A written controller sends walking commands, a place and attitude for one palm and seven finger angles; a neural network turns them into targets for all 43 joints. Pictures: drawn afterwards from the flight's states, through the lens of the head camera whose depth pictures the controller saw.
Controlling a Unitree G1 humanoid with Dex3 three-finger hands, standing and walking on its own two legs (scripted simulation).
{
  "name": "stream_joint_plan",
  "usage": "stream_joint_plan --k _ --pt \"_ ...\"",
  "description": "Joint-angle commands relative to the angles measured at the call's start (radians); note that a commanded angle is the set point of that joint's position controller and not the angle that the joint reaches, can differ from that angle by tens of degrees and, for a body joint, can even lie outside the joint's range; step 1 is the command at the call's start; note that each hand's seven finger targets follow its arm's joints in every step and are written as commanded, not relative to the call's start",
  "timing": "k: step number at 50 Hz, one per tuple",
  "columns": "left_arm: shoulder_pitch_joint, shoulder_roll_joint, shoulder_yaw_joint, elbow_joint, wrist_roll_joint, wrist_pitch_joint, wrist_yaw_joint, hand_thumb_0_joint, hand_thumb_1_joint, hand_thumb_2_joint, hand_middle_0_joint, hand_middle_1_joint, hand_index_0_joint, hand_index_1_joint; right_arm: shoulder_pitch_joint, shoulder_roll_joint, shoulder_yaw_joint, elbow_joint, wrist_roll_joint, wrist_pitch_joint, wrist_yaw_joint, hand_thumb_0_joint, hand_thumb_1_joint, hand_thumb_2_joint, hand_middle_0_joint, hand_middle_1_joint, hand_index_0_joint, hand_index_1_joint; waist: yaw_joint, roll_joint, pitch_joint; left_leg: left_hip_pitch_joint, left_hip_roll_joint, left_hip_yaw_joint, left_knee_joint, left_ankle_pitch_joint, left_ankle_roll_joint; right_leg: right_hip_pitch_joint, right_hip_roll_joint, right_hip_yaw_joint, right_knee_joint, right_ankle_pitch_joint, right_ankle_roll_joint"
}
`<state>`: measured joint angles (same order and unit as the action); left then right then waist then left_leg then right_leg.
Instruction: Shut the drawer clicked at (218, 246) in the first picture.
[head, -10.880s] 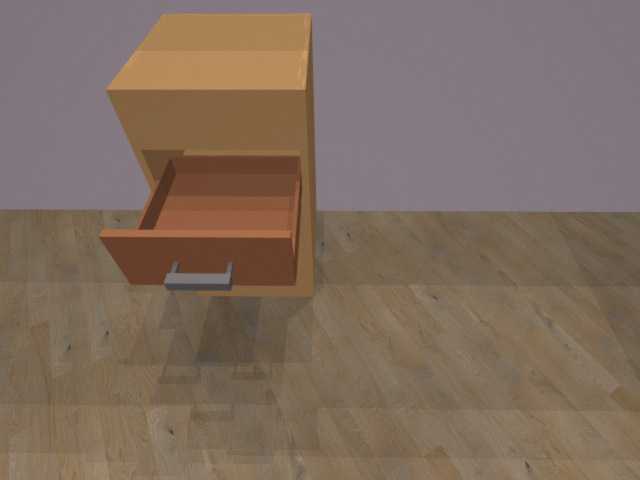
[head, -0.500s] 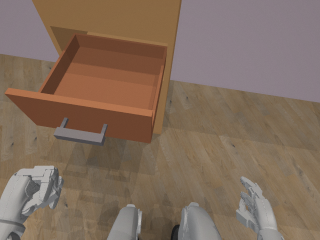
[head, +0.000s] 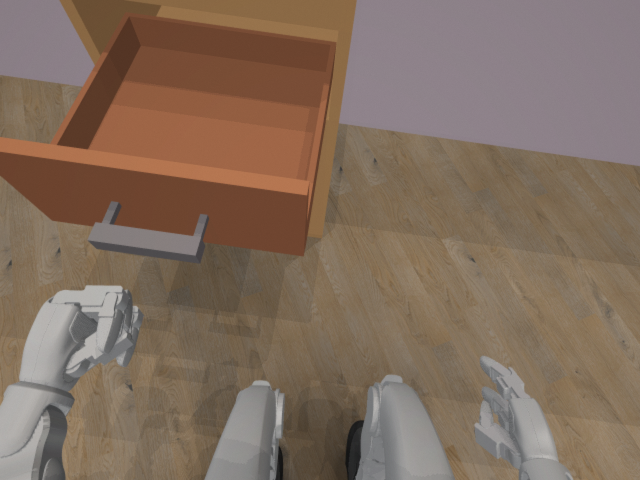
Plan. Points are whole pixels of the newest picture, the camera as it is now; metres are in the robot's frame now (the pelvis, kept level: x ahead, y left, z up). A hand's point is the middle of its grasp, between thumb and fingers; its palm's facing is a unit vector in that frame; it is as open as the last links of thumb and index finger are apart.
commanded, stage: bring the fist close to the handle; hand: left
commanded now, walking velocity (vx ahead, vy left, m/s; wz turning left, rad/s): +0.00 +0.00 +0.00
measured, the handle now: (153, 228) +0.41 +0.25 -0.02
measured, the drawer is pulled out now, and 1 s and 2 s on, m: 0.29 0.29 0.18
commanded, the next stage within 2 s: push the drawer shut in 0.76 s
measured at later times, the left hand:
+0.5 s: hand (166, 302) +0.32 +0.21 -0.02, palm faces -0.12 -0.99 -0.06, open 3.3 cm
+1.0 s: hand (155, 304) +0.31 +0.22 -0.02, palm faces -0.10 -0.99 -0.06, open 3.3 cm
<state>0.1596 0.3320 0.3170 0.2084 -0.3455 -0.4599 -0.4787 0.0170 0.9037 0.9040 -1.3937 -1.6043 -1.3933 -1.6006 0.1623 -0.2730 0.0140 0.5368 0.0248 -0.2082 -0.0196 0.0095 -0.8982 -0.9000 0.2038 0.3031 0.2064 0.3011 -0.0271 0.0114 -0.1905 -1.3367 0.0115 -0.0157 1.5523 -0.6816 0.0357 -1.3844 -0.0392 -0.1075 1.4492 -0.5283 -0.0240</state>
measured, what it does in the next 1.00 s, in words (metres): stands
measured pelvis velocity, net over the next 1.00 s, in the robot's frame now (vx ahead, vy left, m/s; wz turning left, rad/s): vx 0.00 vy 0.00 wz -0.01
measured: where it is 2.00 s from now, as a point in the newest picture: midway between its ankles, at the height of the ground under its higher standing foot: outside the picture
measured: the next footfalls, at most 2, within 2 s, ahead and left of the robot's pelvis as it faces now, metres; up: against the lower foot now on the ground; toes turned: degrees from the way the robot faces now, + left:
none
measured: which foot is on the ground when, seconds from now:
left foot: down 0.00-1.00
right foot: down 0.00-1.00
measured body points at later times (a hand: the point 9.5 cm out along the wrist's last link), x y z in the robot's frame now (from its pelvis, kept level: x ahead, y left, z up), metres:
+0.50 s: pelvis +0.00 +0.00 -0.03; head +0.16 +0.02 +0.39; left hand +0.32 +0.26 -0.01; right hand +0.19 -0.25 -0.13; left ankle +0.02 +0.10 -0.57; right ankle +0.07 -0.12 -0.57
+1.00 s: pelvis +0.00 +0.00 -0.03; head +0.16 +0.03 +0.39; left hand +0.31 +0.27 -0.01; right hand +0.20 -0.26 -0.12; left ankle +0.02 +0.10 -0.57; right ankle +0.07 -0.12 -0.57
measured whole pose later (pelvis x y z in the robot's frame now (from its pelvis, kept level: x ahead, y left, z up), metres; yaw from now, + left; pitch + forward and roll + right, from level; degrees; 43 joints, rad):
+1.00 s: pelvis +0.00 +0.00 -0.03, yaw +0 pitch +30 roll -4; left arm -0.03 0.36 0.32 0.28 -0.31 -0.44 -0.44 0.02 0.90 0.90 -1.40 -1.60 -1.39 -1.60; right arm 0.12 -0.29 0.02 0.52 0.03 -0.12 -0.02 0.01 -0.90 -0.90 0.20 0.30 0.21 0.30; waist -0.04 0.01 -0.20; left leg -1.48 0.01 -0.03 1.66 -0.71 0.03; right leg -1.53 -0.04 -0.11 1.55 -0.55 -0.03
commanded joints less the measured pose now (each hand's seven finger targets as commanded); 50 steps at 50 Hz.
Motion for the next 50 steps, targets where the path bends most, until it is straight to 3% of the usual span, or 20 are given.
stream_joint_plan --k 1,4,10,13,16,18,22,24,27,30,31,33,37,38,41,43,46,50 --pt "-0.084 0.164 0.062 -0.221 -0.014 -0.067 0.005 0.0 0.9 0.9 -1.4 -1.6 -1.4 -1.6 -0.005 -0.176 -0.073 -0.143 0.003 -0.049 -0.011 0.0 -0.9 -0.9 0.2 0.3 0.2 0.3 0.007 0.088 -0.398 0.202 -0.023 -0.067 -0.237 0.336 -0.022 0.267 0.044 0.055 -0.124 0.089 -0.017" --pt "-0.131 0.145 0.031 -0.228 0.0 -0.053 0.03 0.0 0.9 0.9 -1.4 -1.6 -1.4 -1.6 -0.006 -0.182 -0.072 -0.136 0.001 -0.039 -0.005 0.0 -0.9 -0.9 0.2 0.3 0.2 0.3 -0.005 0.114 -0.397 0.222 -0.022 -0.08 -0.237 0.321 -0.035 0.207 0.039 0.042 -0.105 0.079 -0.016" --pt "-0.222 0.156 0.035 -0.162 0.032 -0.031 0.075 0.0 0.9 0.9 -1.4 -1.6 -1.4 -1.6 -0.008 -0.182 -0.067 -0.136 0.002 -0.01 -0.007 0.0 -0.9 -0.9 0.2 0.3 0.2 0.3 -0.013 0.078 -0.396 0.141 -0.028 -0.075 -0.209 0.241 -0.024 0.182 0.035 0.051 -0.087 0.04 -0.018" --pt "-0.257 0.185 0.057 -0.174 0.037 -0.034 0.079 0.0 0.9 0.9 -1.4 -1.6 -1.4 -1.6 -0.003 -0.186 -0.067 -0.14 0.002 0.002 -0.007 0.0 -0.9 -0.9 0.2 0.3 0.2 0.3 0.001 0.097 -0.465 0.167 -0.026 -0.077 -0.194 0.298 -0.032 0.188 0.036 0.049 -0.064 0.074 -0.021" --pt "-0.26 0.15 0.015 -0.16 0.039 -0.028 0.076 0.0 0.9 0.9 -1.4 -1.6 -1.4 -1.6 -0.003 -0.18 -0.063 -0.142 0.001 0.011 -0.001 0.0 -0.9 -0.9 0.2 0.3 0.2 0.3 -0.007 0.12 -0.473 0.182 -0.025 -0.08 -0.183 0.344 -0.036 0.168 0.037 0.045 -0.051 0.099 -0.023" --pt "-0.288 0.152 0.015 -0.135 0.043 -0.027 0.079 0.0 0.9 0.9 -1.4 -1.6 -1.4 -1.6 -0.001 -0.183 -0.063 -0.133 0.001 0.021 0.001 0.0 -0.9 -0.9 0.2 0.3 0.2 0.3 -0.017 0.087 -0.464 0.15 -0.024 -0.076 -0.167 0.328 -0.028 0.171 0.037 0.05 -0.053 0.098 -0.019" --pt "-0.249 0.201 0.067 -0.167 0.039 -0.019 0.082 0.0 0.9 0.9 -1.4 -1.6 -1.4 -1.6 0.002 -0.182 -0.064 -0.152 0.006 0.04 0.004 0.0 -0.9 -0.9 0.2 0.3 0.2 0.3 0.011 0.084 -0.513 0.142 -0.024 -0.062 -0.168 0.348 -0.021 0.243 0.041 0.064 -0.06 0.12 -0.019" --pt "-0.221 0.197 0.07 -0.192 0.032 -0.014 0.086 0.0 0.9 0.9 -1.4 -1.6 -1.4 -1.6 0.0 -0.174 -0.066 -0.156 0.007 0.046 0.007 0.0 -0.9 -0.9 0.2 0.3 0.2 0.3 0.016 0.079 -0.52 0.147 -0.024 -0.06 -0.169 0.381 -0.02 0.271 0.039 0.067 -0.065 0.152 -0.017" --pt "-0.195 0.19 0.077 -0.185 0.023 -0.01 0.087 0.0 0.9 0.9 -1.4 -1.6 -1.4 -1.6 0.002 -0.167 -0.065 -0.154 0.008 0.057 0.009 0.0 -0.9 -0.9 0.2 0.3 0.2 0.3 0.009 0.055 -0.515 0.122 -0.023 -0.051 -0.158 0.392 -0.013 0.295 0.043 0.073 -0.068 0.178 -0.014" --pt "-0.2 0.188 0.086 -0.144 0.018 -0.015 0.084 0.0 0.9 0.9 -1.4 -1.6 -1.4 -1.6 0.001 -0.165 -0.067 -0.144 0.012 0.064 0.006 0.0 -0.9 -0.9 0.2 0.3 0.2 0.3 -0.008 0.005 -0.459 0.047 -0.025 -0.038 -0.138 0.327 -0.003 0.305 0.043 0.093 -0.089 0.135 -0.007" --pt "-0.222 0.181 0.077 -0.126 0.012 -0.021 0.074 0.0 0.9 0.9 -1.4 -1.6 -1.4 -1.6 0.003 -0.163 -0.063 -0.141 0.012 0.063 0.003 0.0 -0.9 -0.9 0.2 0.3 0.2 0.3 -0.018 0.006 -0.446 0.034 -0.025 -0.038 -0.127 0.317 -0.001 0.295 0.047 0.096 -0.089 0.129 -0.008" --pt "-0.231 0.189 0.08 -0.119 0.015 -0.032 0.06 0.0 0.9 0.9 -1.4 -1.6 -1.4 -1.6 0.002 -0.165 -0.064 -0.134 0.011 0.061 0.002 0.0 -0.9 -0.9 0.2 0.3 0.2 0.3 -0.012 0.047 -0.439 0.034 -0.026 -0.034 -0.131 0.298 -0.005 0.284 0.043 0.102 -0.092 0.103 -0.011" --pt "-0.238 0.182 0.066 -0.126 -0.001 -0.051 0.02 0.0 0.9 0.9 -1.4 -1.6 -1.4 -1.6 0.006 -0.169 -0.066 -0.128 0.01 0.05 -0.002 0.0 -0.9 -0.9 0.2 0.3 0.2 0.3 -0.013 0.063 -0.472 0.059 -0.025 -0.029 -0.119 0.321 -0.003 0.296 0.045 0.111 -0.094 0.127 -0.012" --pt "-0.244 0.206 0.082 -0.136 -0.001 -0.054 0.015 0.0 0.9 0.9 -1.4 -1.6 -1.4 -1.6 0.008 -0.172 -0.067 -0.126 0.011 0.048 -0.003 0.0 -0.9 -0.9 0.2 0.3 0.2 0.3 -0.01 0.064 -0.474 0.067 -0.023 -0.036 -0.125 0.334 -0.006 0.295 0.045 0.104 -0.089 0.135 -0.013" --pt "-0.239 0.198 0.074 -0.128 -0.011 -0.051 0.002 0.0 0.9 0.9 -1.4 -1.6 -1.4 -1.6 0.006 -0.175 -0.067 -0.126 0.009 0.042 -0.005 0.0 -0.9 -0.9 0.2 0.3 0.2 0.3 -0.015 0.072 -0.462 0.074 -0.023 -0.04 -0.119 0.346 -0.005 0.271 0.047 0.096 -0.078 0.142 -0.014" --pt "-0.206 0.21 0.098 -0.127 -0.01 -0.047 0.006 0.0 0.9 0.9 -1.4 -1.6 -1.4 -1.6 0.0 -0.175 -0.07 -0.134 0.011 0.044 -0.002 0.0 -0.9 -0.9 0.2 0.3 0.2 0.3 0.003 0.066 -0.474 0.077 -0.025 -0.038 -0.13 0.341 -0.007 0.285 0.045 0.098 -0.081 0.134 -0.012" --pt "-0.313 0.204 0.077 -0.136 0.0 -0.042 0.028 0.0 0.9 0.9 -1.4 -1.6 -1.4 -1.6 -0.005 -0.176 -0.066 -0.128 0.009 0.042 -0.005 0.0 -0.9 -0.9 0.2 0.3 0.2 0.3 -0.02 0.095 -0.443 0.084 -0.024 -0.047 -0.129 0.315 -0.008 0.215 0.049 0.08 -0.069 0.103 -0.014" --pt "-0.367 0.198 0.06 -0.136 0.025 -0.039 0.058 0.0 0.9 0.9 -1.4 -1.6 -1.4 -1.6 0.0 -0.182 -0.064 -0.121 0.005 0.039 -0.007 0.0 -0.9 -0.9 0.2 0.3 0.2 0.3 -0.017 0.117 -0.474 0.123 -0.024 -0.056 -0.145 0.305 -0.015 0.196 0.044 0.071 -0.064 0.093 -0.016"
